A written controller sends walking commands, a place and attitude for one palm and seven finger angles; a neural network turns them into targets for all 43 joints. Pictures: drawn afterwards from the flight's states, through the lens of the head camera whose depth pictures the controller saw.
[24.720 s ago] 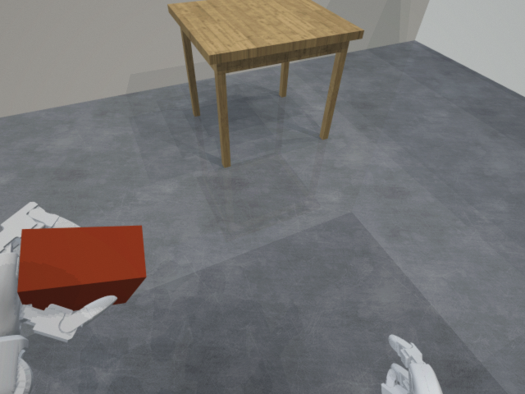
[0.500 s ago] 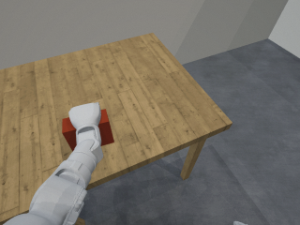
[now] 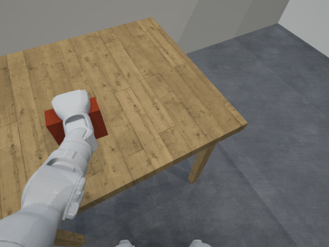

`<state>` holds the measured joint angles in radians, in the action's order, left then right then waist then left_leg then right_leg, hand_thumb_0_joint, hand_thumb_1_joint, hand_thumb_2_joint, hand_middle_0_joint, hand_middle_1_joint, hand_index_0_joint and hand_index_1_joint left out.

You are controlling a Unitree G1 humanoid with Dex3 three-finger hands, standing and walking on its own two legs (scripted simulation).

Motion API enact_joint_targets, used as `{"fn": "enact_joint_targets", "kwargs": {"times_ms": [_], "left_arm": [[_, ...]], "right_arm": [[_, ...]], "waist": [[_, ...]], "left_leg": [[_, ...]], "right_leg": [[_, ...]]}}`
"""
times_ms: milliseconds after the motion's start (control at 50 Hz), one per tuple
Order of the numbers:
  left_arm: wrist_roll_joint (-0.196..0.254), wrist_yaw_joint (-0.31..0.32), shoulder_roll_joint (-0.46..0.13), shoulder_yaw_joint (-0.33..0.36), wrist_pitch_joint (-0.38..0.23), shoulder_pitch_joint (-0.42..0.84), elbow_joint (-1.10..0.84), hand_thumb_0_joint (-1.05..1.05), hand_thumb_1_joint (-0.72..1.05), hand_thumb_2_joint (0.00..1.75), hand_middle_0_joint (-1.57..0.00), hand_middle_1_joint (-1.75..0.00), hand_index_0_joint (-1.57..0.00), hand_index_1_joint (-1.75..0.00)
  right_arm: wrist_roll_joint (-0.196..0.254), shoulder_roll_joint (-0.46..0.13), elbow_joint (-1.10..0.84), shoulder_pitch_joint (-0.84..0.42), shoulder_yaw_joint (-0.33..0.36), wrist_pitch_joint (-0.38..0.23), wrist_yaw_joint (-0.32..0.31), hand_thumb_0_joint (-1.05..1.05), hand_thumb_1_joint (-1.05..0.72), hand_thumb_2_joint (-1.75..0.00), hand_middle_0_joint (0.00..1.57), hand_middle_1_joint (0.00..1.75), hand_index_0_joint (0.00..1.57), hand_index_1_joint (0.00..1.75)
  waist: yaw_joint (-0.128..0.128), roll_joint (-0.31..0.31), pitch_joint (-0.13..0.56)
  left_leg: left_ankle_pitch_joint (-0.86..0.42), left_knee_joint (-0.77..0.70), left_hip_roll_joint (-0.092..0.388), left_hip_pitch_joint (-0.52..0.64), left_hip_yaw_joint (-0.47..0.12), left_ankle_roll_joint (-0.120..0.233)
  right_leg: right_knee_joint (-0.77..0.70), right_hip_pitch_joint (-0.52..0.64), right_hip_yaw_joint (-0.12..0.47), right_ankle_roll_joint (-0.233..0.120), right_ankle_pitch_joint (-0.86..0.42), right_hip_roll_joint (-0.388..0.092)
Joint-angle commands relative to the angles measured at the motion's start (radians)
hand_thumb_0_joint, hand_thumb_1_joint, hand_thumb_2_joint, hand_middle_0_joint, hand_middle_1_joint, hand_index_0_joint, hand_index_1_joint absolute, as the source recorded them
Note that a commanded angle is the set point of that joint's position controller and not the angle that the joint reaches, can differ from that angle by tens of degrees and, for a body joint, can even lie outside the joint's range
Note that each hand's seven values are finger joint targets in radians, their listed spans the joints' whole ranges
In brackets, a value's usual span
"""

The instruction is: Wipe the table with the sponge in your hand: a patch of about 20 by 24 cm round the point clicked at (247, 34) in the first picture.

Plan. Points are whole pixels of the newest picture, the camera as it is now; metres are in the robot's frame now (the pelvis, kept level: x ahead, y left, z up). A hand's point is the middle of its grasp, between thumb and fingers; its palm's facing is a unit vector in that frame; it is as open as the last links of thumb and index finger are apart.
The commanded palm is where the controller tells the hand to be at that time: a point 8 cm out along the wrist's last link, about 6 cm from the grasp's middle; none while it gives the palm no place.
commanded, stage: wipe forward along the third lane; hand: left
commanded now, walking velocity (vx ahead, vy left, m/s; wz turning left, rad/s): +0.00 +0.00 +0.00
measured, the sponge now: (80, 127) +0.44 +0.23 -0.03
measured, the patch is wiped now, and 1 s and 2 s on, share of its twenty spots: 1.00 1.00 1.00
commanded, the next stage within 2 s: wipe back along the third lane in 0.30 s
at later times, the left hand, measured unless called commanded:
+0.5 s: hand (74, 106) +0.50 +0.24 +0.01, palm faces -0.12 +0.01 -0.99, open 10.2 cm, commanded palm +0.47 +0.22 +0.04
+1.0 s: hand (78, 118) +0.45 +0.22 +0.01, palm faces -0.09 +0.00 -1.00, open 10.2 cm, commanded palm +0.42 +0.20 +0.04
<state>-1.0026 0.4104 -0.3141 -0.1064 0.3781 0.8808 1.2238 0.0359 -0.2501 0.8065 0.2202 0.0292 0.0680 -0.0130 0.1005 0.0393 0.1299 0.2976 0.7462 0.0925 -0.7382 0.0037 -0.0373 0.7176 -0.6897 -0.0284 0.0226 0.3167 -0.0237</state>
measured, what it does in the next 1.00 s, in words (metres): stands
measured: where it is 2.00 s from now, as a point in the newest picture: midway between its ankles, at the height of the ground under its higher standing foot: outside the picture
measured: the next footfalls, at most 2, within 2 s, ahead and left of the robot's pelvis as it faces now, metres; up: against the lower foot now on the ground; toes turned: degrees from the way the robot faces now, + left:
none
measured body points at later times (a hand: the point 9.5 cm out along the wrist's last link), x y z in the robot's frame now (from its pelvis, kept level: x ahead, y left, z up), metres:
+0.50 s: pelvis +0.01 +0.01 -0.01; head +0.12 +0.02 +0.43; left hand +0.50 +0.24 +0.06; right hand +0.04 -0.26 -0.14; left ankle +0.03 +0.15 -0.71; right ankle +0.01 -0.14 -0.71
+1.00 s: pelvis +0.03 +0.01 +0.01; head +0.09 +0.01 +0.45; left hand +0.45 +0.22 +0.06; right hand +0.14 -0.24 -0.13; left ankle +0.03 +0.15 -0.71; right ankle +0.01 -0.14 -0.71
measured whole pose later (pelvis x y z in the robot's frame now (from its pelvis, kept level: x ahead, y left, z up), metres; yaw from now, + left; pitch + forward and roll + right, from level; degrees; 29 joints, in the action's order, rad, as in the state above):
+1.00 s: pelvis +0.03 +0.01 +0.01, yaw +0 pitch +15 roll -2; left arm -0.99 0.42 -0.23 -0.21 0.41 0.73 1.07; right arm 0.04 -0.23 0.77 0.18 0.04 0.14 0.03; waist 0.03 0.04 0.16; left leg 0.34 0.71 0.08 -0.63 0.01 -0.03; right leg 0.65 -0.57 -0.03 0.04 0.34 -0.04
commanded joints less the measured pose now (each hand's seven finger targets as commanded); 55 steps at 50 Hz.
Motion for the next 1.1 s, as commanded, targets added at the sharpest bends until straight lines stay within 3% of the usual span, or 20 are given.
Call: {"fn": "enact_joint_targets", "kwargs": {"times_ms": [0, 20, 100, 180, 220, 260, 300, 360, 460, 520, 580, 640, 700, 760, 820, 880, 920, 960, 1000, 1080], "left_arm": [[-0.042, 0.004, -0.204, 0.017, 0.018, 0.293, -0.058, 0.00, 0.10, 1.30, -1.20, -1.60, -1.20, -1.60], [-0.043, -0.001, -0.177, -0.007, 0.018, 0.296, -0.057, 0.00, 0.10, 1.30, -1.20, -1.60, -1.20, -1.60], [-0.042, -0.009, -0.187, -0.003, 0.009, 0.328, -0.068, 0.00, 0.10, 1.30, -1.20, -1.60, -1.20, -1.60], [-0.048, -0.009, -0.257, 0.041, 0.003, 0.360, -0.048, 0.00, 0.10, 1.30, -1.20, -1.60, -1.20, -1.60], [-0.050, -0.013, -0.237, 0.025, 0.004, 0.354, -0.037, 0.00, 0.10, 1.30, -1.20, -1.60, -1.20, -1.60], [-0.054, -0.016, -0.253, 0.042, 0.004, 0.368, -0.033, 0.00, 0.10, 1.30, -1.20, -1.60, -1.20, -1.60], [-0.060, -0.020, -0.225, 0.007, 0.004, 0.402, -0.038, 0.00, 0.10, 1.30, -1.20, -1.60, -1.20, -1.60], [-0.065, -0.023, -0.272, 0.046, 0.003, 0.427, -0.030, 0.00, 0.10, 1.30, -1.20, -1.60, -1.20, -1.60], [-0.044, -0.034, -0.186, 0.022, -0.004, 0.299, -0.043, 0.00, 0.10, 1.30, -1.20, -1.60, -1.20, -1.60], [-0.021, -0.037, -0.108, -0.025, -0.005, 0.252, -0.073, 0.00, 0.10, 1.30, -1.20, -1.60, -1.20, -1.60], [-0.007, -0.032, -0.115, -0.010, 0.007, 0.203, -0.091, 0.00, 0.10, 1.30, -1.20, -1.60, -1.20, -1.60], [0.004, -0.032, -0.028, -0.073, 0.023, 0.189, -0.103, 0.00, 0.10, 1.30, -1.20, -1.60, -1.20, -1.60], [0.007, -0.030, -0.021, -0.074, 0.028, 0.182, -0.119, 0.00, 0.10, 1.30, -1.20, -1.60, -1.20, -1.60], [0.013, -0.029, -0.034, -0.042, 0.025, 0.132, -0.139, 0.00, 0.10, 1.30, -1.20, -1.60, -1.20, -1.60], [0.014, -0.028, 0.039, -0.100, 0.025, 0.088, -0.158, 0.00, 0.10, 1.30, -1.20, -1.60, -1.20, -1.60], [0.015, -0.022, 0.025, -0.082, 0.022, 0.067, -0.182, 0.00, 0.10, 1.30, -1.20, -1.60, -1.20, -1.60], [0.019, -0.022, 0.072, -0.118, 0.028, 0.056, -0.205, 0.00, 0.10, 1.30, -1.20, -1.60, -1.20, -1.60], [0.018, -0.018, 0.059, -0.095, 0.030, 0.041, -0.219, 0.00, 0.10, 1.30, -1.20, -1.60, -1.20, -1.60], [0.022, -0.016, 0.099, -0.134, 0.039, 0.037, -0.234, 0.00, 0.10, 1.30, -1.20, -1.60, -1.20, -1.60], [0.024, -0.016, 0.099, -0.131, 0.051, 0.014, -0.253, 0.00, 0.10, 1.30, -1.20, -1.60, -1.20, -1.60]], "right_arm": [[-0.008, -0.154, -0.080, 0.062, 0.045, -0.024, -0.001, 0.00, -0.90, -0.90, 0.20, 0.30, 0.20, 0.30], [-0.007, -0.152, -0.083, 0.061, 0.045, -0.023, 0.002, 0.00, -0.90, -0.90, 0.20, 0.30, 0.20, 0.30], [-0.007, -0.156, -0.079, 0.082, 0.048, -0.023, 0.006, 0.00, -0.90, -0.90, 0.20, 0.30, 0.20, 0.30], [-0.009, -0.163, -0.068, 0.104, 0.049, -0.025, 0.005, 0.00, -0.90, -0.90, 0.20, 0.30, 0.20, 0.30], [-0.011, -0.165, -0.068, 0.111, 0.049, -0.023, 0.008, 0.00, -0.90, -0.90, 0.20, 0.30, 0.20, 0.30], [-0.011, -0.166, -0.065, 0.116, 0.052, -0.023, 0.011, 0.00, -0.90, -0.90, 0.20, 0.30, 0.20, 0.30], [-0.013, -0.164, -0.067, 0.127, 0.050, -0.022, 0.014, 0.00, -0.90, -0.90, 0.20, 0.30, 0.20, 0.30], [-0.015, -0.170, -0.062, 0.135, 0.053, -0.020, 0.014, 0.00, -0.90, -0.90, 0.20, 0.30, 0.20, 0.30], [-0.016, -0.158, -0.081, 0.137, 0.060, -0.012, 0.028, 0.00, -0.90, -0.90, 0.20, 0.30, 0.20, 0.30], [-0.015, -0.149, -0.090, 0.123, 0.060, -0.006, 0.037, 0.00, -0.90, -0.90, 0.20, 0.30, 0.20, 0.30], [-0.010, -0.151, -0.091, 0.107, 0.060, 0.003, 0.037, 0.00, -0.90, -0.90, 0.20, 0.30, 0.20, 0.30], [-0.005, -0.142, -0.091, 0.075, 0.060, 0.010, 0.043, 0.00, -0.90, -0.90, 0.20, 0.30, 0.20, 0.30], [-0.006, -0.139, -0.090, 0.056, 0.058, 0.017, 0.044, 0.00, -0.90, -0.90, 0.20, 0.30, 0.20, 0.30], [-0.006, -0.139, -0.095, 0.031, 0.057, 0.026, 0.041, 0.00, -0.90, -0.90, 0.20, 0.30, 0.20, 0.30], [-0.006, -0.130, -0.106, 0.015, 0.057, 0.035, 0.043, 0.00, -0.90, -0.90, 0.20, 0.30, 0.20, 0.30], [-0.006, -0.131, -0.110, -0.003, 0.058, 0.042, 0.039, 0.00, -0.90, -0.90, 0.20, 0.30, 0.20, 0.30], [-0.004, -0.123, -0.122, -0.024, 0.055, 0.048, 0.040, 0.00, -0.90, -0.90, 0.20, 0.30, 0.20, 0.30], [-0.002, -0.123, -0.122, -0.042, 0.056, 0.052, 0.038, 0.00, -0.90, -0.90, 0.20, 0.30, 0.20, 0.30], [-0.003, -0.118, -0.128, -0.051, 0.055, 0.058, 0.039, 0.00, -0.90, -0.90, 0.20, 0.30, 0.20, 0.30], [-0.004, -0.120, -0.127, -0.071, 0.055, 0.065, 0.037, 0.00, -0.90, -0.90, 0.20, 0.30, 0.20, 0.30]], "waist": [[0.014, -0.062, 0.337], [0.020, -0.048, 0.315], [0.027, -0.037, 0.330], [0.032, -0.027, 0.333], [0.041, -0.047, 0.343], [0.039, -0.030, 0.356], [0.054, -0.008, 0.344], [0.053, -0.001, 0.357], [0.020, -0.001, 0.431], [0.017, -0.019, 0.403], [-0.002, -0.029, 0.392], [0.002, -0.031, 0.327], [-0.008, -0.009, 0.305], [-0.030, -0.032, 0.320], [-0.024, -0.058, 0.298], [-0.037, -0.073, 0.294], [-0.036, -0.063, 0.279], [-0.050, -0.075, 0.291], [-0.045, -0.074, 0.280], [-0.051, -0.086, 0.283]], "left_leg": [[-0.144, -0.053, -0.074, 0.188, 0.030, 0.074], [-0.142, -0.054, -0.074, 0.189, 0.032, 0.073], [-0.157, -0.050, -0.071, 0.198, 0.029, 0.073], [-0.168, -0.039, -0.070, 0.185, 0.025, 0.077], [-0.186, -0.030, -0.068, 0.184, 0.026, 0.076], [-0.203, -0.028, -0.066, 0.190, 0.022, 0.075], [-0.193, -0.023, -0.064, 0.197, 0.020, 0.076], [-0.210, -0.015, -0.061, 0.190, 0.014, 0.075], [-0.273, -0.004, -0.061, 0.226, 0.016, 0.072], [-0.263, -0.011, -0.060, 0.231, 0.023, 0.071], [-0.266, -0.030, -0.062, 0.237, 0.023, 0.070], [-0.232, -0.059, -0.058, 0.256, 0.024, 0.068], [-0.231, -0.075, -0.059, 0.278, 0.021, 0.068], [-0.261, -0.084, -0.062, 0.288, 0.022, 0.067], [-0.276, -0.087, -0.064, 0.308, 0.029, 0.066], [-0.281, -0.094, -0.067, 0.317, 0.027, 0.065], [-0.274, -0.103, -0.071, 0.326, 0.034, 0.064], [-0.294, -0.108, -0.070, 0.336, 0.027, 0.062], [-0.292, -0.109, -0.073, 0.352, 0.032, 0.062], [-0.302, -0.111, -0.079, 0.363, 0.034, 0.063]], "right_leg": [[-0.095, 0.162, -0.030, -0.042, -0.241, 0.059], [-0.100, 0.143, -0.032, -0.042, -0.236, 0.060], [-0.094, 0.130, -0.036, -0.044, -0.237, 0.066], [-0.084, 0.125, -0.034, -0.046, -0.245, 0.066], [-0.079, 0.126, -0.036, -0.044, -0.274, 0.067], [-0.073, 0.122, -0.036, -0.048, -0.281, 0.068], [-0.073, 0.087, -0.043, -0.047, -0.255, 0.073], [-0.062, 0.084, -0.040, -0.051, -0.268, 0.073], [-0.052, 0.126, -0.046, -0.054, -0.329, 0.077], [-0.065, 0.132, -0.054, -0.050, -0.330, 0.080], [-0.073, 0.163, -0.055, -0.052, -0.336, 0.077], [-0.098, 0.138, -0.065, -0.052, -0.276, 0.078], [-0.107, 0.139, -0.068, -0.059, -0.264, 0.078], [-0.106, 0.185, -0.065, -0.063, -0.309, 0.074], [-0.115, 0.196, -0.071, -0.060, -0.337, 0.073], [-0.118, 0.219, -0.068, -0.063, -0.349, 0.070], [-0.129, 0.226, -0.070, -0.062, -0.351, 0.068], [-0.127, 0.240, -0.068, -0.066, -0.363, 0.067], [-0.134, 0.244, -0.071, -0.065, -0.369, 0.067], [-0.138, 0.274, -0.067, -0.066, -0.400, 0.063]]}}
